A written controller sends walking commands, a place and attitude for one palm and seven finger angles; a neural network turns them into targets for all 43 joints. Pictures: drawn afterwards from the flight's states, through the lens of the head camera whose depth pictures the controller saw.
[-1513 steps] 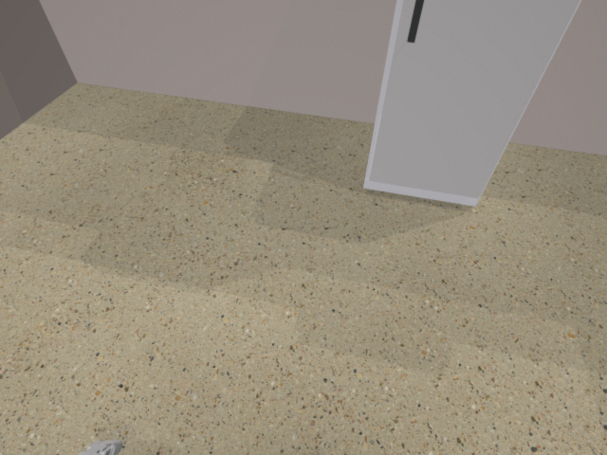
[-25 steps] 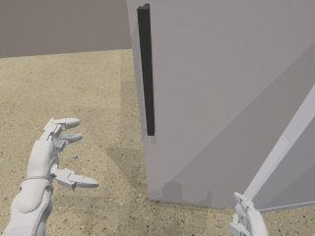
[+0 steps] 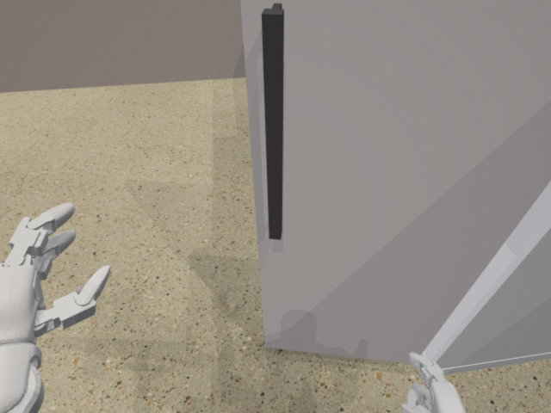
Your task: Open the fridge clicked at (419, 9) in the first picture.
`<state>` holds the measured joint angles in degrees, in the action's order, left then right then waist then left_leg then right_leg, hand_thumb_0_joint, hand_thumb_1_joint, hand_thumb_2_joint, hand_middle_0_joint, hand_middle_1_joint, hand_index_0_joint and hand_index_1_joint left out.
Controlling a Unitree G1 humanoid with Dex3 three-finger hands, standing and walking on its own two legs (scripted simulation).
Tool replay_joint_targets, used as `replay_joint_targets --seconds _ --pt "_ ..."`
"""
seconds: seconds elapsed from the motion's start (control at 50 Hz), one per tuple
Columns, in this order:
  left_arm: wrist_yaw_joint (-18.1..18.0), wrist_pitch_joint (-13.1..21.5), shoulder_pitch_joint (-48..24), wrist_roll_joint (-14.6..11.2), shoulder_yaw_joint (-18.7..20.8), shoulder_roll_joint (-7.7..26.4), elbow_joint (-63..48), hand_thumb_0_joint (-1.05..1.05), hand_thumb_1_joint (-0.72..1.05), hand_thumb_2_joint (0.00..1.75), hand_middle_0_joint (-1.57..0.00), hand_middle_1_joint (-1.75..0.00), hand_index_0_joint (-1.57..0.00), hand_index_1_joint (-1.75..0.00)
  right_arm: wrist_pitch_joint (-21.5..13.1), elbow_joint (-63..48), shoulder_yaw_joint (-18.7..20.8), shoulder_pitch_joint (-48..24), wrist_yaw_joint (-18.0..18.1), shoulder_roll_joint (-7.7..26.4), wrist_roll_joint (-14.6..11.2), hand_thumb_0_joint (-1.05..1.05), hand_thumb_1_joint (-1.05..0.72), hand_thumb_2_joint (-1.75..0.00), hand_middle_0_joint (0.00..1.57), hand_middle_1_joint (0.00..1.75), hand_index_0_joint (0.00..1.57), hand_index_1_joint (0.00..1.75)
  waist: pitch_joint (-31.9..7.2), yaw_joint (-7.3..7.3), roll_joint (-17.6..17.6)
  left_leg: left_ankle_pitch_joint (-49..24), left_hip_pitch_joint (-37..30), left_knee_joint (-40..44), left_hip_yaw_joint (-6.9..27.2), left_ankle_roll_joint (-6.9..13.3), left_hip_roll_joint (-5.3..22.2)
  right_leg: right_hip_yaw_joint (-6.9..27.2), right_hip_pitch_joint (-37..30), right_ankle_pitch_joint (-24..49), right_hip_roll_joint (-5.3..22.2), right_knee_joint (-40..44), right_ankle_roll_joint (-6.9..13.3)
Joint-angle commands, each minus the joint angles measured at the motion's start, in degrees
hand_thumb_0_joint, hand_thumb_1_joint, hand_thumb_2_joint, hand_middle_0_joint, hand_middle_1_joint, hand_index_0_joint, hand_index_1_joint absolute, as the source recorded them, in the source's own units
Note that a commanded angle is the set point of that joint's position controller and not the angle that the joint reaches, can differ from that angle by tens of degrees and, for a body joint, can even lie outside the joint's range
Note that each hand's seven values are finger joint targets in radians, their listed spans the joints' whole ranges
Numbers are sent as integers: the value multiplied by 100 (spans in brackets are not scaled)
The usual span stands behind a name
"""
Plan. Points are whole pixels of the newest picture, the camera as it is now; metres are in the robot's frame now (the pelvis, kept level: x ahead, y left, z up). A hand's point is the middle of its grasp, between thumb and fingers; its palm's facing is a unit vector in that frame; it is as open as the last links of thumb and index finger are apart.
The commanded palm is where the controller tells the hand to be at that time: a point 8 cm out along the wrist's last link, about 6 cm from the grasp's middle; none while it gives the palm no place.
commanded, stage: draw the hand back to the body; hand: left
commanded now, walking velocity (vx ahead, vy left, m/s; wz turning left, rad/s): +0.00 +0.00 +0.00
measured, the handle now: (276, 145) +0.47 +0.07 +0.18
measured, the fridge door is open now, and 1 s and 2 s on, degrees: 76 76 76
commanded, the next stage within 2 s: step back with the hand held close in 0.46 s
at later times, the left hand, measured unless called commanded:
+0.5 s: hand (58, 292) +0.19 +0.28 +0.15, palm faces +0.48 -0.80 -0.36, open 7.5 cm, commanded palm +0.13 +0.31 +0.17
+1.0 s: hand (49, 311) +0.17 +0.28 +0.15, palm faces +0.36 -0.80 -0.48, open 7.5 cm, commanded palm +0.10 +0.31 +0.17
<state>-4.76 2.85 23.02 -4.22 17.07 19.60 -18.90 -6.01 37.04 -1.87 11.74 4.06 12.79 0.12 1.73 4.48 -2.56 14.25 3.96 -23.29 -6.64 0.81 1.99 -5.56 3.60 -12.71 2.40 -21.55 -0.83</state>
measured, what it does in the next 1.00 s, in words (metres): stands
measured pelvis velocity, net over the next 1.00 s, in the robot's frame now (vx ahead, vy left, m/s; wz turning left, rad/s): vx -0.04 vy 0.02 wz -0.02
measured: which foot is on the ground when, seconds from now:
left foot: down 0.00-1.00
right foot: down 0.00-1.00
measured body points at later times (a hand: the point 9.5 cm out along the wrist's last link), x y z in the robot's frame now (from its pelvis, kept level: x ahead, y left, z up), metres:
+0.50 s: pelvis +0.00 +0.00 +0.00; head -0.02 -0.01 +0.45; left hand +0.16 +0.32 +0.17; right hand +0.19 -0.20 -0.08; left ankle -0.01 +0.10 -0.74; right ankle -0.01 -0.13 -0.74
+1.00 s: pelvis -0.04 +0.02 -0.01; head -0.02 +0.03 +0.44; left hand +0.14 +0.32 +0.17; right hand +0.14 -0.23 -0.08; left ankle -0.01 +0.10 -0.74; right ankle -0.01 -0.13 -0.74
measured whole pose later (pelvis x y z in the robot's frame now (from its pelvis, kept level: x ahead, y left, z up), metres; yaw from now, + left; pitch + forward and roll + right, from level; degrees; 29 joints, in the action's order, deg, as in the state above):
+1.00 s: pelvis -0.04 +0.02 -0.01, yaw -1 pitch +0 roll -1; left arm -6.5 8.5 30.7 -3.0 22.9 24.7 -28.1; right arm -1.3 30.7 -0.2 10.8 5.4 13.3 -0.4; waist 1.4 1.1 0.3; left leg 13.6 17.2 -30.2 -7.8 2.7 1.7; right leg -3.9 16.9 -10.9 3.3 -27.7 -1.9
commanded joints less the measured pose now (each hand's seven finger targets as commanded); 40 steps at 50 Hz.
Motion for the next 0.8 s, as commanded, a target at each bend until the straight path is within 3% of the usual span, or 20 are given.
replay_joint_targets --seconds 0.0,0.06,0.12,0.14,0.2,0.32,0.34,0.38,0.42,0.52,0.56,0.58,0.6,0.64,0.72,0.78 --pt "-137 419 -566 -28 849 1100 -1510 0 79 85 -20 -36 -20 -36 -338 -972 289 -769 49 654 10 0 -90 -90 20 30 20 30 -553 16 -206 -1331 0 378 506 -12 -50 249 -7 963 -194 243 137" --pt "-164 402 -442 -31 977 1154 -1530 0 90 90 -20 -30 -20 -30 -371 -951 285 -744 46 662 20 0 -90 -90 20 30 20 30 -523 31 -236 -1370 39 381 527 -22 -51 238 -34 981 -191 238 147" --pt "-143 345 -525 -16 750 951 -1366 0 90 90 -20 -30 -20 -30 -376 -928 282 -751 40 688 13 0 -90 -90 20 30 20 30 -295 -20 -40 -1258 79 419 535 -11 -30 216 130 837 -209 292 129" --pt "-147 342 -618 -10 724 933 -1413 0 90 90 -20 -30 -20 -30 -378 -930 282 -729 39 688 8 0 -90 -90 20 30 20 30 -292 -40 -135 -1244 83 440 557 -21 -25 220 122 800 -200 265 136" --pt "-176 328 -649 11 780 1002 -1459 0 90 90 -20 -30 -20 -30 -373 -928 291 -709 47 701 29 0 -90 -90 20 30 20 30 -494 -9 -179 -1344 26 403 566 -23 -49 218 40 891 -193 218 144" --pt "-189 298 -543 13 895 1113 -1534 0 90 90 -20 -30 -20 -30 -365 -932 275 -752 34 676 37 0 -90 -90 20 30 20 30 -505 33 -127 -1417 81 372 566 -33 -55 227 -55 1002 -208 231 153" --pt "-185 308 -598 14 860 1061 -1598 0 90 90 -20 -30 -20 -30 -369 -935 269 -757 33 650 35 0 -90 -90 20 30 20 30 -528 18 -352 -1391 55 378 555 -44 -53 241 -57 976 -188 221 157" --pt "-205 312 -585 21 893 1086 -1598 0 90 90 -20 -30 -20 -30 -378 -919 257 -737 29 645 48 0 -90 -90 20 30 20 30 -496 27 -447 -1427 65 388 586 -72 -50 222 -42 967 -198 212 167" --pt "-196 297 -469 13 938 1109 -1473 0 90 90 -20 -30 -20 -30 -378 -930 263 -750 26 670 47 0 -90 -90 20 30 20 30 -403 48 -142 -1431 129 398 592 -61 -38 208 -46 983 -217 235 163" --pt "-161 305 -342 -11 922 1049 -1357 0 90 90 -20 -30 -20 -30 -344 -947 280 -767 25 659 37 0 -90 -90 20 30 20 30 -367 39 -105 -1288 144 401 525 -30 -52 230 -11 943 -199 274 145" --pt "-146 354 -778 -4 686 936 -1665 0 90 90 -20 -30 -20 -30 -357 -968 267 -826 23 640 32 0 -90 -90 20 30 20 30 -411 -16 -170 -1131 100 407 535 -11 -65 250 32 829 -180 297 133" --pt "-219 627 -1443 24 1460 1758 -2094 0 90 90 -20 -30 -20 -30 -247 -1254 240 -839 38 719 -15 0 -90 -90 20 30 20 30 -50 -198 36 -570 659 157 472 119 100 700 593 1011 121 550 115" --pt "-185 650 -702 29 1115 1284 -1489 0 90 90 -20 -30 -20 -30 -171 -1089 225 -769 70 619 20 0 -90 -90 20 30 20 30 -104 -245 465 -502 665 10 520 127 47 691 739 974 288 592 142" --pt "-161 707 -284 86 979 1124 -1482 0 90 90 -20 -30 -20 -30 -70 -1124 259 -753 73 625 43 0 -90 -90 20 30 20 30 -406 -259 414 -725 585 -184 453 110 46 722 827 1243 414 483 165" --pt "-216 794 232 97 1122 1242 -1749 0 90 90 -20 -30 -20 -30 70 -1306 353 -716 108 703 36 0 -90 -90 20 30 20 30 -1081 -253 -50 -1709 559 -200 504 92 185 594 525 1992 366 -92 106" --pt "-251 836 529 67 1284 1360 -1892 0 90 90 -20 -30 -20 -30 176 -1458 389 -683 131 672 -3 0 -90 -90 20 30 20 30 -1249 -260 184 -1925 699 -236 539 104 259 595 459 2207 318 -330 66"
